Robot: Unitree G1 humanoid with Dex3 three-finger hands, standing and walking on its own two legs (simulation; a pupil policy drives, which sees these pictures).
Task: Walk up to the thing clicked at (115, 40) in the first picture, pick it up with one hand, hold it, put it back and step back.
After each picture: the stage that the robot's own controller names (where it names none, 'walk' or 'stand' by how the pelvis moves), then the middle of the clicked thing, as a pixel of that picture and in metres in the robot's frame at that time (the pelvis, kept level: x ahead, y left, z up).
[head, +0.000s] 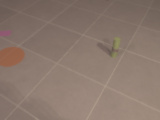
stand; (115, 47) +1.28 -0.35 -0.66
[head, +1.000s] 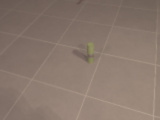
walk; (90, 53) +1.20 +0.02 -0.63
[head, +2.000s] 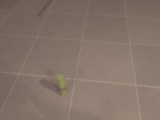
walk; (61, 85) +0.76 +0.23 -0.64
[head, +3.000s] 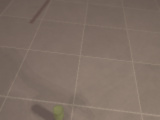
walk; (59, 116) +0.48 +0.15 -0.64
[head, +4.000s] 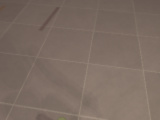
stand; out of the picture +0.41 +0.16 -0.64
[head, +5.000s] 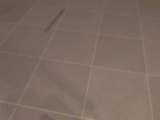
stand; out of the picture +0.42 +0.13 -0.65
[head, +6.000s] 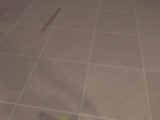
stand; out of the picture +0.44 +0.16 -0.66
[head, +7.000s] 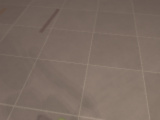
stand; out of the picture +0.42 +0.17 -0.66
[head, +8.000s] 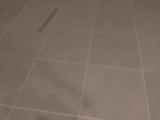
go down; out of the picture +0.41 +0.17 -0.66
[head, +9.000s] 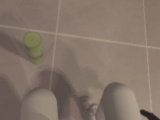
go down; (35, 50) +0.51 +0.17 -0.30
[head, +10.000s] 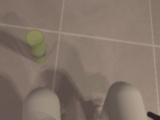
approach; (37, 49) +0.51 +0.17 -0.27
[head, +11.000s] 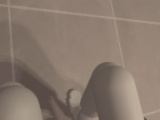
close in; out of the picture +0.51 +0.21 -0.18
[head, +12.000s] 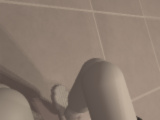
close; out of the picture +0.51 +0.23 -0.17
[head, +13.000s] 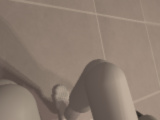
lift; out of the picture +0.46 +0.20 -0.18
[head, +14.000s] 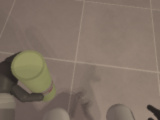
lift; (39, 81) +0.33 +0.15 +0.01
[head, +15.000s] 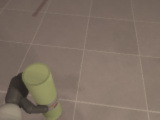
hold; (45, 96) +0.30 +0.14 +0.03
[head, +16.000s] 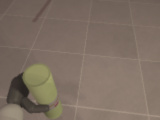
hold; (46, 95) +0.30 +0.14 +0.03
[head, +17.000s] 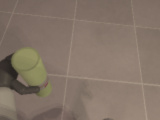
crouch; (36, 77) +0.37 +0.15 -0.02
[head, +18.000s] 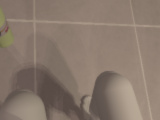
lower; out of the picture +0.52 +0.19 -0.05
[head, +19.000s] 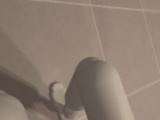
lower; out of the picture +0.50 +0.22 -0.17
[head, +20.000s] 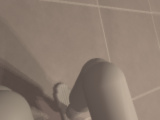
lower; out of the picture +0.48 +0.22 -0.17
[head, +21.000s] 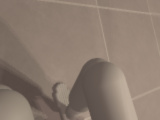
lower; out of the picture +0.47 +0.22 -0.18
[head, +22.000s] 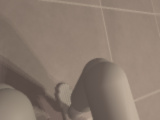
lower; out of the picture +0.46 +0.21 -0.18
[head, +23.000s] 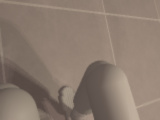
open; out of the picture +0.46 +0.19 -0.18
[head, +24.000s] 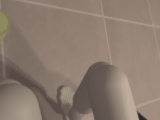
stand; out of the picture +0.46 +0.18 -0.19
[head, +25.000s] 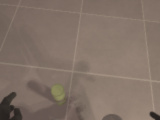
stand; (59, 95) +0.42 +0.12 -0.48
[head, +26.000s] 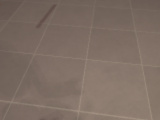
stand; out of the picture +0.38 +0.12 -0.60
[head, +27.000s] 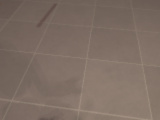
stand; out of the picture +0.39 +0.12 -0.60
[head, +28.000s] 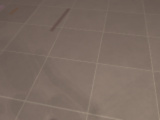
stand; out of the picture +0.39 +0.10 -0.65
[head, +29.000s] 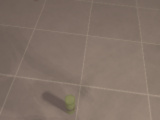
walk; (70, 105) +0.45 +0.07 -0.64
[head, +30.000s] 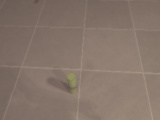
walk; (72, 84) +0.66 +0.12 -0.64
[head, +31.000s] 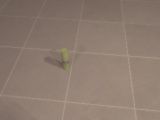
walk; (65, 59) +0.99 +0.20 -0.63
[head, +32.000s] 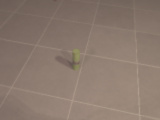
stand; (76, 60) +1.04 +0.08 -0.65
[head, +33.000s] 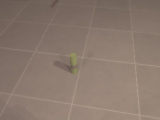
stand; (73, 63) +1.05 +0.11 -0.66
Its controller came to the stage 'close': yes
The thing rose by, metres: 0.69
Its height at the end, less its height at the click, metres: +0.00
